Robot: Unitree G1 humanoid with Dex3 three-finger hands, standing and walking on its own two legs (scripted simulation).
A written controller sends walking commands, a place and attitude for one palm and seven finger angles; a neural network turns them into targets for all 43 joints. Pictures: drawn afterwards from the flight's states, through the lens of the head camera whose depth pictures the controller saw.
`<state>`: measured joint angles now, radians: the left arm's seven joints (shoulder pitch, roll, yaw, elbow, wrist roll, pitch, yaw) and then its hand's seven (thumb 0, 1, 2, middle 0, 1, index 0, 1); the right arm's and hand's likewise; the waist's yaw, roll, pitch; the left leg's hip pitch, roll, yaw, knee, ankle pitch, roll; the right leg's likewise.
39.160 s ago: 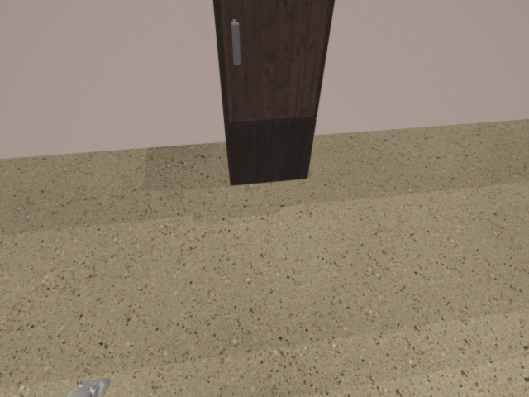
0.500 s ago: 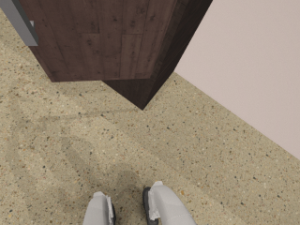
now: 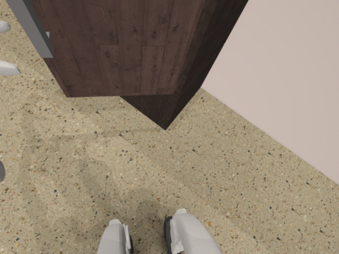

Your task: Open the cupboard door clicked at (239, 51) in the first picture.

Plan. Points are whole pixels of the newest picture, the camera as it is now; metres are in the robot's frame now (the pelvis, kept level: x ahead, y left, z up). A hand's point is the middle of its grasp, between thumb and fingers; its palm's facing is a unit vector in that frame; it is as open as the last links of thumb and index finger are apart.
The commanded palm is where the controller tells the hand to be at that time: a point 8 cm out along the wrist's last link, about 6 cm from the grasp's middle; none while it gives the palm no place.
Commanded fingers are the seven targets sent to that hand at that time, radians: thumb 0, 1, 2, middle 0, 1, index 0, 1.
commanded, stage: move the hooked fingers beside the handle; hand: left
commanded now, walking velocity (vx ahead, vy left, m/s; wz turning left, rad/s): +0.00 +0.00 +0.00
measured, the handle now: (34, 19) +0.60 +0.22 +0.08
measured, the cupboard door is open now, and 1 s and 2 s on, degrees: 44 44 44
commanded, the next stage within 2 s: slide the fingers in behind the handle in 0.28 s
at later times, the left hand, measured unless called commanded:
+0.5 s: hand out of the picture +0.54 +0.27 +0.09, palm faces +0.01 -1.00 -0.02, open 14.0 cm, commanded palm +0.53 +0.30 +0.08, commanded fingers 0.00 -0.50 0.30 -0.30 -1.20 -0.30 -1.20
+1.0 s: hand (21, 40) +0.54 +0.23 +0.09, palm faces -0.01 -1.00 -0.04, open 14.0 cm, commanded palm +0.53 +0.26 +0.08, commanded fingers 0.00 -0.50 0.30 -0.30 -1.20 -0.30 -1.20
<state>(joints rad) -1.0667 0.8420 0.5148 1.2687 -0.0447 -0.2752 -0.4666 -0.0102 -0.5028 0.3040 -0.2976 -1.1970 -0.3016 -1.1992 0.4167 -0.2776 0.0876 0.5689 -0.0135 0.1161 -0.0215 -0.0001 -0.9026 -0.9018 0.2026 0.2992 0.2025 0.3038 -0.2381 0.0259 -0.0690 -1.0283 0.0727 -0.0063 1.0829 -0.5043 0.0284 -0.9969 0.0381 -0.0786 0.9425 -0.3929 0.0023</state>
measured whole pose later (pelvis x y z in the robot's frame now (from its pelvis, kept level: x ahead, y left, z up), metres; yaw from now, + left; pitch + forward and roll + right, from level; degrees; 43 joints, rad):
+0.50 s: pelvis -0.01 +0.00 -0.01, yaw +0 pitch +27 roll -6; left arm -1.12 0.88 0.52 1.28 -0.04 -0.28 -0.47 -0.01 -0.50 0.30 -0.30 -1.20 -0.30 -1.20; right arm 0.42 -0.29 0.10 0.59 -0.02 0.09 -0.03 0.00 -0.90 -0.90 0.20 0.30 0.20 0.30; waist -0.26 0.02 -0.07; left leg -1.10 0.07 -0.01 1.13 -0.50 0.03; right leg -1.07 0.04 -0.08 0.98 -0.39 0.00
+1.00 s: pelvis +0.00 +0.00 +0.00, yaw +0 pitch +26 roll -5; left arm -1.04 0.72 0.46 1.22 -0.05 -0.30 -0.38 -0.01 -0.50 0.30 -0.30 -1.20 -0.30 -1.20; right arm 0.44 -0.27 0.07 0.59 -0.02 0.10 0.00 0.00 -0.90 -0.90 0.20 0.30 0.20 0.30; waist -0.23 0.04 -0.08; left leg -1.03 0.07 0.00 1.08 -0.50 0.03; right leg -1.00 0.03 -0.07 0.95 -0.40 0.00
